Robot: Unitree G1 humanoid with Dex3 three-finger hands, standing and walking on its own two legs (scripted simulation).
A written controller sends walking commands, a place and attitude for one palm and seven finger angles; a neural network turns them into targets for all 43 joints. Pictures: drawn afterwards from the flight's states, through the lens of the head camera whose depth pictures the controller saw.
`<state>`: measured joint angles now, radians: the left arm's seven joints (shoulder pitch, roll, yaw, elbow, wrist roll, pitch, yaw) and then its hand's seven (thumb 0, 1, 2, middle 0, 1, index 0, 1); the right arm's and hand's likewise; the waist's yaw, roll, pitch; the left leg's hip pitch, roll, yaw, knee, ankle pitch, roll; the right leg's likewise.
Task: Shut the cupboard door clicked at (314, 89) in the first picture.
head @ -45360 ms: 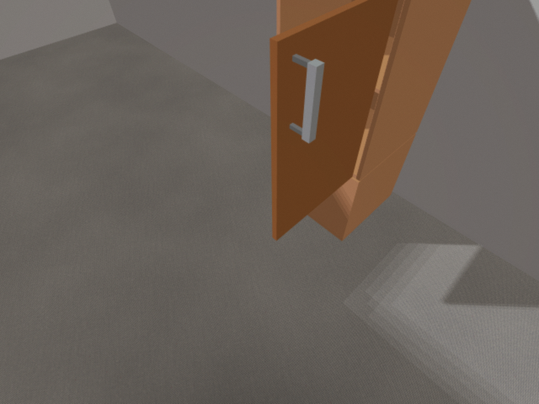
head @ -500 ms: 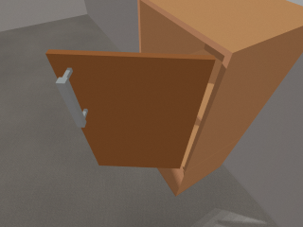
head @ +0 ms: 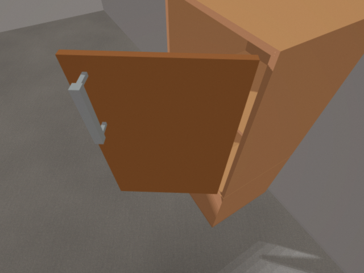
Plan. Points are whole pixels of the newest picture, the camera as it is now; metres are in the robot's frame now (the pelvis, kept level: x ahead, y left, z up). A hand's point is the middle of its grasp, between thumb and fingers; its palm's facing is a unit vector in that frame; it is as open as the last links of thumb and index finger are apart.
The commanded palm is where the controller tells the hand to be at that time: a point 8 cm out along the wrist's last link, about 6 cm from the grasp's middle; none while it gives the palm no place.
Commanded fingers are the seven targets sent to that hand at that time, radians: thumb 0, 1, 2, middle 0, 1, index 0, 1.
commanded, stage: come to a stop and stand still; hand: left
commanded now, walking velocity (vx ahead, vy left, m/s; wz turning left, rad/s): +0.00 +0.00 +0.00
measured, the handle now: (92, 110) +0.41 +0.23 +0.13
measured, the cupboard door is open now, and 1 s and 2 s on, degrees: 57 57 57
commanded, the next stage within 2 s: look again from close up in 0.92 s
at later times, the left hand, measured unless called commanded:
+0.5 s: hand out of the picture -0.04 +0.17 -0.18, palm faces +0.02 -0.98 -0.18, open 7.3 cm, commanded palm none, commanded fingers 0.00 0.90 0.90 -0.20 -0.30 -0.20 -0.30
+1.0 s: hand out of the picture -0.02 +0.20 -0.18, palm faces +0.04 -0.98 -0.17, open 7.3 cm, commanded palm none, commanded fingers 0.00 0.90 0.90 -0.20 -0.30 -0.20 -0.30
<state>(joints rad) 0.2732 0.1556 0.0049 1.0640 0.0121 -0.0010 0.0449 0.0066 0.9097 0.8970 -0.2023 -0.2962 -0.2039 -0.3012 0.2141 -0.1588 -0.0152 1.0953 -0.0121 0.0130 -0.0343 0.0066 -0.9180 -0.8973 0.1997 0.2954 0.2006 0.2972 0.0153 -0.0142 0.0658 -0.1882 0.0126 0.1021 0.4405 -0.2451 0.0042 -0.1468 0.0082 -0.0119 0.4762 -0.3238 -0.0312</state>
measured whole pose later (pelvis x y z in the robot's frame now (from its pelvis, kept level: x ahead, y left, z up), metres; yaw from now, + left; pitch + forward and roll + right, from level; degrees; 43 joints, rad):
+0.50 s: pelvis -0.01 +0.02 +0.00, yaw +1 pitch +0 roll -1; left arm 0.33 0.12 -0.03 1.12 0.01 -0.04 0.05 0.01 0.91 0.90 -0.20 -0.30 -0.20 -0.30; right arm 0.29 -0.14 0.01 1.12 -0.01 -0.01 -0.02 0.00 -0.91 -0.90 0.20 0.30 0.20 0.30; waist -0.01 0.01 0.04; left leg -0.24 0.01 0.08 0.49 -0.26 0.03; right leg -0.15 0.01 -0.03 0.44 -0.29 -0.01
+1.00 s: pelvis -0.02 +0.04 +0.00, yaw +2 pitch -2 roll +0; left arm 0.32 0.16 -0.03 1.08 0.01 -0.02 0.04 0.01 0.91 0.90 -0.20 -0.30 -0.20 -0.30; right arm 0.27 -0.16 0.01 1.10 -0.01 -0.02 -0.02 0.01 -0.92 -0.90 0.20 0.30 0.20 0.30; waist 0.00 -0.02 0.01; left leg -0.20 -0.03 0.09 0.46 -0.24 0.06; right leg -0.12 -0.03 -0.03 0.45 -0.29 0.02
